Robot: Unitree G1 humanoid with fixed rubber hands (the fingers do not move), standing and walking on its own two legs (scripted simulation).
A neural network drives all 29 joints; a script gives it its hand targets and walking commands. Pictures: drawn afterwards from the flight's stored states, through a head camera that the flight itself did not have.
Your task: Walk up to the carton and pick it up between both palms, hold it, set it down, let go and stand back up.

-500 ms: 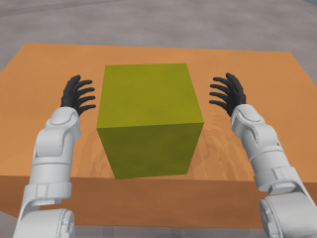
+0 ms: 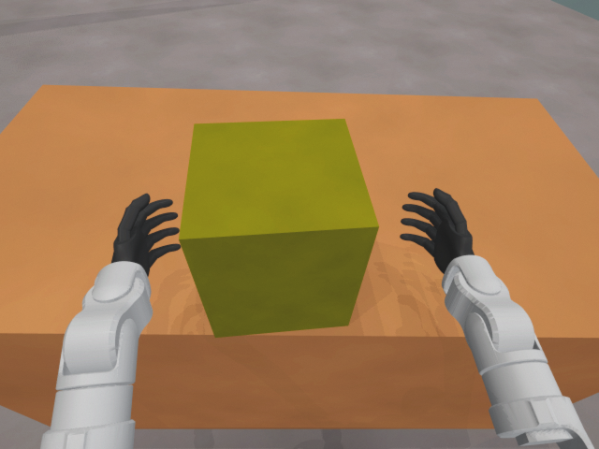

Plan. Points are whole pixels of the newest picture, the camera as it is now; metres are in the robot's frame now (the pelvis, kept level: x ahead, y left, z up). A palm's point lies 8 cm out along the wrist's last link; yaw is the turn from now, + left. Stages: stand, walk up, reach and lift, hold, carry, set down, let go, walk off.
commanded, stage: set down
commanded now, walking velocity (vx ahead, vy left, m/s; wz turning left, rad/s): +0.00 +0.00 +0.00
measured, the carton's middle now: (277, 232) +0.40 +0.06 +0.05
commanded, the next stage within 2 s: let go in 1.94 s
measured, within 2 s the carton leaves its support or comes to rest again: neither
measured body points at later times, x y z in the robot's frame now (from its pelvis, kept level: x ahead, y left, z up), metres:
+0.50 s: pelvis +0.02 -0.01 +0.00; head +0.03 +0.00 +0.45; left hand +0.27 +0.22 +0.05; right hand +0.29 -0.19 +0.05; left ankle +0.02 +0.14 -0.74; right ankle +0.02 -0.08 -0.74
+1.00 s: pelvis +0.03 +0.01 +0.00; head +0.03 +0.03 +0.45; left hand +0.23 +0.23 +0.00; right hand +0.24 -0.19 +0.01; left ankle +0.03 +0.14 -0.74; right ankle +0.02 -0.08 -0.74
